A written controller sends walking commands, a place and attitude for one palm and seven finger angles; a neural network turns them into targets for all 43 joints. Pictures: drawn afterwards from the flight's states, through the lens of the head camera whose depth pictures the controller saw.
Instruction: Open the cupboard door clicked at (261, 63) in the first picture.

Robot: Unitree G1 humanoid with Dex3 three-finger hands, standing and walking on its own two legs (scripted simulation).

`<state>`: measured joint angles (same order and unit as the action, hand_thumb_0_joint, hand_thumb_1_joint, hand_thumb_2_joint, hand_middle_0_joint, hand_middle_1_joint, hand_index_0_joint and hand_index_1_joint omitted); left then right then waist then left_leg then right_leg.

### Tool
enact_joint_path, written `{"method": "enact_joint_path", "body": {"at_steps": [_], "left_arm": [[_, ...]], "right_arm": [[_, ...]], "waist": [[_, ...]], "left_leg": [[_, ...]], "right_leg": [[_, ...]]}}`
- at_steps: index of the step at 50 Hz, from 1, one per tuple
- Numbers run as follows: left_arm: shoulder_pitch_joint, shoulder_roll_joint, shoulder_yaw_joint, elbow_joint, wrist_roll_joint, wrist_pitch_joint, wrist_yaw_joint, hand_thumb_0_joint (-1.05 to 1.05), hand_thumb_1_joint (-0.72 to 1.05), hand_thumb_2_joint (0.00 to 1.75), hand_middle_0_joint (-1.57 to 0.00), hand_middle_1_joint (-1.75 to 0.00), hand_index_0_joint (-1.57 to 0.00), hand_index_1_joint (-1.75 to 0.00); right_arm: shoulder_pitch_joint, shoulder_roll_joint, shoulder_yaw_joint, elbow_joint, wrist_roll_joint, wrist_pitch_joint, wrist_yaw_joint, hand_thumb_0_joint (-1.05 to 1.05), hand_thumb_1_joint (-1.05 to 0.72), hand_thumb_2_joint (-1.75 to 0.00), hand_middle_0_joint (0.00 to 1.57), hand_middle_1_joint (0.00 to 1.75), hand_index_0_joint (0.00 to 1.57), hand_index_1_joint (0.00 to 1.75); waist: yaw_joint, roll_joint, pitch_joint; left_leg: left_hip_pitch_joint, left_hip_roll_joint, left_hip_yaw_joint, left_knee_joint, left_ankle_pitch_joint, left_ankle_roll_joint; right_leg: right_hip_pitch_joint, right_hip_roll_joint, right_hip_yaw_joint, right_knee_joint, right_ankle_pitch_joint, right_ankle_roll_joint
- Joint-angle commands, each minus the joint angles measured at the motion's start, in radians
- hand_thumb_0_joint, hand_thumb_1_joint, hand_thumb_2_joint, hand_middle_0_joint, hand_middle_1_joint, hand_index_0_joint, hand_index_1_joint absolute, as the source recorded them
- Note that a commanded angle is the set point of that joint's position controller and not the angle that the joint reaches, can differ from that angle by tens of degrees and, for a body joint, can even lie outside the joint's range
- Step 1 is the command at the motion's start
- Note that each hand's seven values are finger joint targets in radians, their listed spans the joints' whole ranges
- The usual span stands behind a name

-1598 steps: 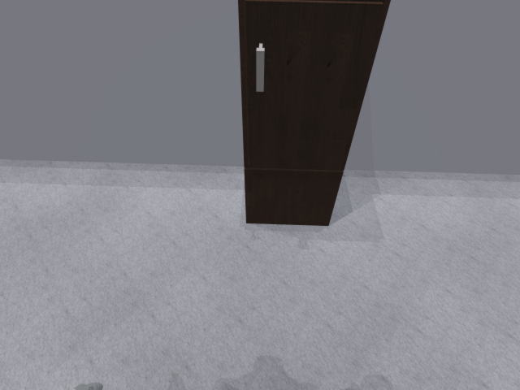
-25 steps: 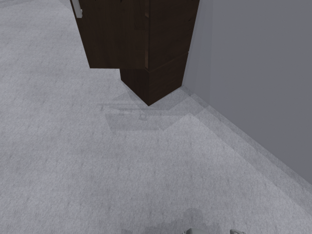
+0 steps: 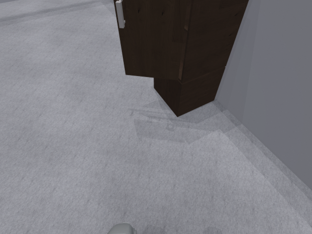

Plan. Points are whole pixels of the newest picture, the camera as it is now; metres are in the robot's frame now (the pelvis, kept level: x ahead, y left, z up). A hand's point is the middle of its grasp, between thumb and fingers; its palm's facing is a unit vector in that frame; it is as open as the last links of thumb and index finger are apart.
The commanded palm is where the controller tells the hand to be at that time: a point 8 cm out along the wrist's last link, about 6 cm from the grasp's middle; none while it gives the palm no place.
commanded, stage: take the last steps up to it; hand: left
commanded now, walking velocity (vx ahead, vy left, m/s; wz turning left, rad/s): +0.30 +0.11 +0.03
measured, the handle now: (121, 13) +1.08 +0.27 +0.05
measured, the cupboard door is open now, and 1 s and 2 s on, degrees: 52 52 52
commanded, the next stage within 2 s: come to a stop and stand still in 1.14 s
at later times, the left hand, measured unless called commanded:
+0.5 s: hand (94, 184) +0.28 +0.24 -0.16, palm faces -0.03 -0.98 -0.19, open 7.4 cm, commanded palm none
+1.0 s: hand (92, 181) +0.29 +0.26 -0.19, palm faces +0.09 -0.99 -0.14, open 7.3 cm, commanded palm none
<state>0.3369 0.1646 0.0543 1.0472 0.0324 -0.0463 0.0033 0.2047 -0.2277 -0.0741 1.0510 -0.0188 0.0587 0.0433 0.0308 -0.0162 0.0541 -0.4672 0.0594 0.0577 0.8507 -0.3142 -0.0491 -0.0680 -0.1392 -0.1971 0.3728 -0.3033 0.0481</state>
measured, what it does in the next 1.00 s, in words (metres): walks ahead: left foot, then right foot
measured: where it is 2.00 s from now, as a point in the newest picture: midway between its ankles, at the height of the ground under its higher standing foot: (146, 186)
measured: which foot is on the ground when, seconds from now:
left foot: up 0.00-0.08, down 0.10-0.58, up 0.60-1.00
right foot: down 0.00-0.10, up 0.12-0.54, down 0.56-1.00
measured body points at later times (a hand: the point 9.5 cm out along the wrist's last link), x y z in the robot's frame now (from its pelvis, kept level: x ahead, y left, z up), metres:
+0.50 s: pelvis +0.16 +0.06 -0.01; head +0.18 +0.05 +0.44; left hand +0.28 +0.29 -0.15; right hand +0.10 -0.16 -0.17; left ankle +0.08 +0.16 -0.75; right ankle +0.25 -0.05 -0.72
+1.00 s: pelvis +0.36 +0.09 -0.01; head +0.38 +0.11 +0.44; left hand +0.29 +0.31 -0.17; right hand +0.44 -0.15 -0.15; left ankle +0.44 +0.20 -0.74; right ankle +0.26 -0.05 -0.75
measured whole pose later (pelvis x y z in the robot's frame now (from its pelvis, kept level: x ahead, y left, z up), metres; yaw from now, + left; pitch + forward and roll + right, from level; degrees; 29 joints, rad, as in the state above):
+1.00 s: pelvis +0.36 +0.09 -0.01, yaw -1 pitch +0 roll -1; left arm 0.39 0.15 0.05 1.15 0.02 -0.05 -0.01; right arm 0.16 -0.19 -0.05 1.04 -0.02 -0.03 0.03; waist 0.05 -0.02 0.04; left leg -0.39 0.06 0.11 0.55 -0.21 -0.02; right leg -0.04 -0.07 -0.14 0.41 -0.36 0.05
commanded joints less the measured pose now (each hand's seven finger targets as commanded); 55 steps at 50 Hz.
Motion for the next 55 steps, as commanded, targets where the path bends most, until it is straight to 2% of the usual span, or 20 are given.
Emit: {"method": "enact_joint_path", "body": {"at_steps": [1,3,4,5,6,8,10,13,23,26,27,28,29,30,32,35,45,49,51,55], "left_arm": [[0.063,0.2,0.042,-0.003,0.003,-0.013,0.009,0.0,0.9,0.9,-0.2,-0.3,-0.2,-0.3],[0.016,0.205,0.044,-0.003,-0.003,-0.008,0.006,0.0,0.9,0.9,-0.2,-0.3,-0.2,-0.3],[0.006,0.171,0.037,-0.014,-0.006,-0.005,0.0,0.0,0.9,0.9,-0.2,-0.3,-0.2,-0.3],[0.025,0.098,0.023,-0.044,-0.017,0.001,-0.009,0.0,0.9,0.9,-0.2,-0.3,-0.2,-0.3],[-0.083,0.075,0.009,-0.093,-0.013,0.002,-0.002,0.0,0.9,0.9,-0.2,-0.3,-0.2,-0.3],[-0.15,0.065,0.005,-0.093,-0.014,0.003,0.002,0.0,0.9,0.9,-0.2,-0.3,-0.2,-0.3],[-0.105,0.063,0.009,-0.054,-0.007,0.012,-0.012,0.0,0.9,0.9,-0.2,-0.3,-0.2,-0.3],[-0.049,0.044,0.007,-0.03,-0.009,0.025,-0.016,0.0,0.9,0.9,-0.2,-0.3,-0.2,-0.3],[-0.253,0.043,0.007,-0.129,-0.01,0.027,-0.025,0.0,0.9,0.9,-0.2,-0.3,-0.2,-0.3],[-0.171,0.061,0.016,-0.111,-0.007,0.017,-0.025,0.0,0.9,0.9,-0.2,-0.3,-0.2,-0.3],[-0.043,0.099,0.025,-0.073,-0.005,0.004,-0.021,0.0,0.9,0.9,-0.2,-0.3,-0.2,-0.3],[0.115,0.177,0.05,-0.027,0.0,-0.012,-0.011,0.0,0.9,0.9,-0.2,-0.3,-0.2,-0.3],[0.196,0.259,0.063,-0.003,-0.017,-0.009,-0.004,0.0,0.9,0.9,-0.2,-0.3,-0.2,-0.3],[0.138,0.238,0.057,-0.015,-0.024,-0.011,0.003,0.0,0.9,0.9,-0.2,-0.3,-0.2,-0.3],[-0.022,0.141,0.03,-0.057,-0.025,-0.009,0.012,0.0,0.9,0.9,-0.2,-0.3,-0.2,-0.3],[-0.047,0.07,0.007,-0.046,-0.018,-0.033,0.009,0.0,0.9,0.9,-0.2,-0.3,-0.2,-0.3],[0.024,0.14,0.019,0.035,-0.008,-0.038,0.001,0.0,0.9,0.9,-0.2,-0.3,-0.2,-0.3],[0.004,0.13,0.02,0.04,-0.012,-0.02,0.002,0.0,0.9,0.9,-0.2,-0.3,-0.2,-0.3],[0.033,0.046,0.0,-0.004,-0.022,-0.02,-0.004,0.0,0.9,0.9,-0.2,-0.3,-0.2,-0.3],[-0.06,0.041,0.001,-0.002,-0.013,-0.008,-0.005,0.0,0.9,0.9,-0.2,-0.3,-0.2,-0.3]], "right_arm": [[-0.135,-0.002,0.018,-0.128,0.002,-0.058,0.009,0.0,-0.9,-0.9,0.2,0.3,0.2,0.3],[0.007,-0.025,0.015,-0.087,-0.001,-0.075,-0.001,0.0,-0.9,-0.9,0.2,0.3,0.2,0.3],[0.148,-0.092,-0.001,-0.043,-0.004,-0.085,-0.015,0.0,-0.9,-0.9,0.2,0.3,0.2,0.3],[0.277,-0.212,-0.035,-0.019,-0.019,-0.092,-0.031,0.0,-0.9,-0.9,0.2,0.3,0.2,0.3],[0.368,-0.247,-0.042,0.006,-0.016,-0.081,-0.051,0.0,-0.9,-0.9,0.2,0.3,0.2,0.3],[0.24,-0.184,-0.024,-0.022,-0.011,-0.09,-0.063,0.0,-0.9,-0.9,0.2,0.3,0.2,0.3],[0.143,-0.089,0.007,-0.048,-0.01,-0.108,-0.064,0.0,-0.9,-0.9,0.2,0.3,0.2,0.3],[0.138,-0.063,0.018,-0.035,-0.005,-0.13,-0.065,0.0,-0.9,-0.9,0.2,0.3,0.2,0.3],[0.217,-0.066,0.019,0.023,-0.015,-0.125,-0.062,0.0,-0.9,-0.9,0.2,0.3,0.2,0.3],[0.222,-0.073,0.021,0.045,-0.014,-0.119,-0.064,0.0,-0.9,-0.9,0.2,0.3,0.2,0.3],[0.21,-0.066,0.023,0.045,-0.005,-0.12,-0.061,0.0,-0.9,-0.9,0.2,0.3,0.2,0.3],[0.212,-0.035,0.025,0.03,0.008,-0.126,-0.055,0.0,-0.9,-0.9,0.2,0.3,0.2,0.3],[0.204,-0.019,0.026,-0.001,0.013,-0.125,-0.053,0.0,-0.9,-0.9,0.2,0.3,0.2,0.3],[0.139,-0.042,0.016,-0.002,0.01,-0.115,-0.052,0.0,-0.9,-0.9,0.2,0.3,0.2,0.3],[0.078,-0.008,0.012,-0.006,0.002,-0.101,-0.048,0.0,-0.9,-0.9,0.2,0.3,0.2,0.3],[0.164,0.042,0.022,0.036,-0.007,-0.077,-0.038,0.0,-0.9,-0.9,0.2,0.3,0.2,0.3],[-0.042,0.033,0.018,-0.058,-0.002,-0.094,-0.01,0.0,-0.9,-0.9,0.2,0.3,0.2,0.3],[0.124,-0.034,0.009,-0.01,-0.007,-0.117,-0.026,0.0,-0.9,-0.9,0.2,0.3,0.2,0.3],[0.341,-0.208,-0.028,0.021,-0.02,-0.116,-0.055,0.0,-0.9,-0.9,0.2,0.3,0.2,0.3],[0.159,-0.076,0.014,-0.029,-0.011,-0.125,-0.073,0.0,-0.9,-0.9,0.2,0.3,0.2,0.3]], "waist": [[0.026,-0.193,0.026],[-0.053,-0.148,-0.014],[-0.114,-0.009,-0.09],[-0.161,0.287,-0.171],[-0.194,0.27,-0.144],[-0.136,0.214,-0.07],[-0.07,0.148,0.024],[-0.024,0.103,-0.012],[-0.046,0.079,0.067],[-0.003,0.048,0.024],[0.058,-0.012,-0.025],[0.11,-0.157,-0.132],[0.11,-0.29,-0.167],[0.101,-0.229,-0.134],[0.029,-0.062,0.007],[-0.035,-0.125,-0.002],[0.001,-0.137,0.034],[-0.092,-0.007,-0.027],[-0.151,0.308,-0.183],[-0.069,0.106,-0.038]], "left_leg": [[0.03,-0.034,0.065,-0.208,-0.024,0.024],[0.295,-0.085,0.133,-0.369,0.051,0.039],[0.507,-0.038,0.085,-0.418,0.038,0.058],[0.687,0.227,-0.302,-0.471,0.019,0.163],[0.653,0.335,-0.426,-0.586,0.057,0.244],[0.48,0.341,-0.405,-0.62,-0.022,0.269],[0.345,0.263,-0.248,-0.653,0.075,0.225],[0.353,0.224,-0.118,-0.664,0.275,0.224],[0.376,0.221,-0.046,-0.648,0.324,0.225],[0.342,0.177,-0.009,-0.487,0.402,0.185],[0.269,0.122,0.022,-0.311,0.437,0.15],[0.056,0.018,0.097,-0.035,0.25,0.098],[-0.128,-0.084,0.085,0.284,-0.272,0.061],[-0.153,-0.033,-0.048,0.406,-0.236,0.066],[-0.147,0.044,-0.09,0.385,-0.047,0.057],[-0.047,0.058,-0.045,0.233,0.058,0.025],[-0.009,0.014,0.031,-0.197,0.083,0.019],[0.381,-0.029,0.064,-0.414,0.118,0.046],[0.662,0.344,-0.404,-0.521,0.278,0.223],[0.361,0.291,-0.233,-0.601,0.331,0.23]], "right_leg": [[-0.009,-0.232,0.135,-0.092,0.222,-0.13],[-0.13,-0.18,0.066,0.03,0.23,-0.093],[-0.22,-0.127,0.011,0.244,0.23,-0.066],[-0.476,0.024,-0.05,0.543,-0.146,-0.01],[-0.599,0.066,0.055,0.749,-0.327,-0.031],[-0.662,0.001,0.167,0.925,-0.198,-0.059],[-0.598,-0.026,0.176,0.876,-0.066,-0.054],[-0.534,-0.015,0.164,0.77,0.007,-0.04],[-0.424,0.032,0.112,0.342,0.082,-0.054],[-0.203,0.091,0.062,0.212,0.091,-0.074],[-0.009,0.091,0.092,0.15,0.115,-0.096],[0.257,-0.117,0.361,0.083,0.126,-0.175],[0.34,-0.334,0.687,-0.062,0.218,-0.296],[0.205,-0.333,0.705,-0.115,0.099,-0.295],[-0.031,-0.257,0.509,-0.172,-0.008,-0.235],[-0.137,-0.154,0.266,-0.202,0.159,-0.171],[-0.052,-0.171,0.212,-0.17,0.185,-0.186],[-0.183,-0.087,0.128,0.107,0.247,-0.126],[-0.489,0.114,0.035,0.639,-0.292,-0.057],[-0.539,0.013,0.195,0.887,-0.086,-0.066]]}}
